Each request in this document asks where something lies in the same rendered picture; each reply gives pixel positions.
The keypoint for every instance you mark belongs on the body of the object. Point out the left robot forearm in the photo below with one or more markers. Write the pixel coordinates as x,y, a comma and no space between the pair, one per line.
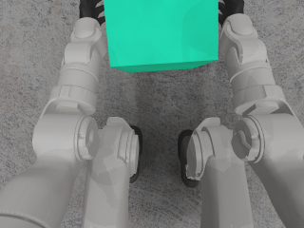
75,92

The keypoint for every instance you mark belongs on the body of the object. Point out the robot left hand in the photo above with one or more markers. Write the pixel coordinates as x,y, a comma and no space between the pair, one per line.
87,8

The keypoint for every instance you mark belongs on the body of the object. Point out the robot right foot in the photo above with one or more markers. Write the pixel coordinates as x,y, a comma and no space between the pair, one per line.
183,141

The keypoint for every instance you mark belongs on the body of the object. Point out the right robot forearm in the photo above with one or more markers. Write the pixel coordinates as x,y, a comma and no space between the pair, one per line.
249,70

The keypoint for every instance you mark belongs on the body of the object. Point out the carton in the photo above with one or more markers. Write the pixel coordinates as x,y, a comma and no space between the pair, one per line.
160,35

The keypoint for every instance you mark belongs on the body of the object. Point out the robot right hand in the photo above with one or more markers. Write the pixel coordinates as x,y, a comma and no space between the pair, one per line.
228,8

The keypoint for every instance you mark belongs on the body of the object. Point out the robot right thigh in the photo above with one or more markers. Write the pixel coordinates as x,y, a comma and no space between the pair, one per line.
225,199

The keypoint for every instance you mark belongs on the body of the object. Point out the robot right upper arm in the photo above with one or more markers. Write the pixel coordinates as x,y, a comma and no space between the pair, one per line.
273,145

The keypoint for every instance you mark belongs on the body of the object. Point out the robot left upper arm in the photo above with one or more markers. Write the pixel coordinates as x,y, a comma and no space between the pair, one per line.
39,196

